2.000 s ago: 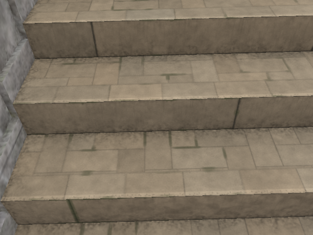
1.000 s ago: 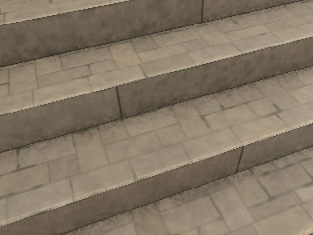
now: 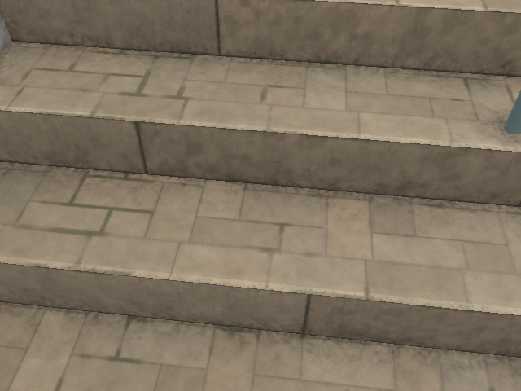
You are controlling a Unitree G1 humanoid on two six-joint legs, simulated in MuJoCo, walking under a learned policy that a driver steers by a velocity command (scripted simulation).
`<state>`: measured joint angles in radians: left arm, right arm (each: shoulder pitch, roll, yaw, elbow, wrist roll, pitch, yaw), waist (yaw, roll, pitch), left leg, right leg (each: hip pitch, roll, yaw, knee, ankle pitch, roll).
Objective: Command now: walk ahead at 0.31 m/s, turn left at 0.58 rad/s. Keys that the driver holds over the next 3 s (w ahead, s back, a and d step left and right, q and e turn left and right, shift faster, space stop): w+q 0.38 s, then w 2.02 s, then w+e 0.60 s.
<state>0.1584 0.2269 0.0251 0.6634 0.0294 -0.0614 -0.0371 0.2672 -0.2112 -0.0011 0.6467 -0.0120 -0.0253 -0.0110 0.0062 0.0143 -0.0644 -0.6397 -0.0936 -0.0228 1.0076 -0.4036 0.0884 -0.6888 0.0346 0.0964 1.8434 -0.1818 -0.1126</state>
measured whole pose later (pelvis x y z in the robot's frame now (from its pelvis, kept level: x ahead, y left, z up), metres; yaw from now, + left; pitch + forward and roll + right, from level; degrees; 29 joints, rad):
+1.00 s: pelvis +0.45 -0.12 +0.22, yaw +19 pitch +4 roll +1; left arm 0.65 0.05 -0.01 1.00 0.01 -0.03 0.04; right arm 0.11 -0.08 0.06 0.63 0.04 -0.05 0.05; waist 0.10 0.05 -0.05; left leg -1.37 0.07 -0.03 2.07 -0.31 0.01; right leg -0.04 0.04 -0.08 0.42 -0.45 -0.06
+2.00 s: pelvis +1.04 +0.01 +0.55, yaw +19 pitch +5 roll +1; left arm 0.58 0.06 -0.05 1.13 0.05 -0.05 -0.03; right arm 0.09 -0.08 0.06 0.76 0.00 -0.06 0.04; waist 0.05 0.04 -0.11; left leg -1.22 0.00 -0.11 1.81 0.01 0.09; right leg -0.24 0.03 -0.10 0.54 -0.38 -0.09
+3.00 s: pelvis +1.62 +0.12 +0.72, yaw +3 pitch +4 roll -1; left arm 0.22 0.25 0.07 0.77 -0.01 -0.05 -0.03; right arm 0.24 -0.27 -0.04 0.84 0.01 -0.14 -0.01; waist 0.00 0.01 0.01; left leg -0.41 0.07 -0.03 1.33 -0.36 0.00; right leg -0.42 0.08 -0.04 0.54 -0.19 -0.09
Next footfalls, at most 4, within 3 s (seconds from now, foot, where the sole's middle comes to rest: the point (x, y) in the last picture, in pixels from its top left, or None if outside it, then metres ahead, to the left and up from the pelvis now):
0.48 right None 0.38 -0.22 -0.55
1.16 left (230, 239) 0.73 0.10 -0.38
1.64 right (302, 96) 1.04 -0.06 -0.21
2.24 left None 1.35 0.22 -0.05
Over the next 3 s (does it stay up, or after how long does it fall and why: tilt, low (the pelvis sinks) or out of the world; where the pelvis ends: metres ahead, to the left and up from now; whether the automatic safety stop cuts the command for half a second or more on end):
stays up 1.62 0.12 0.72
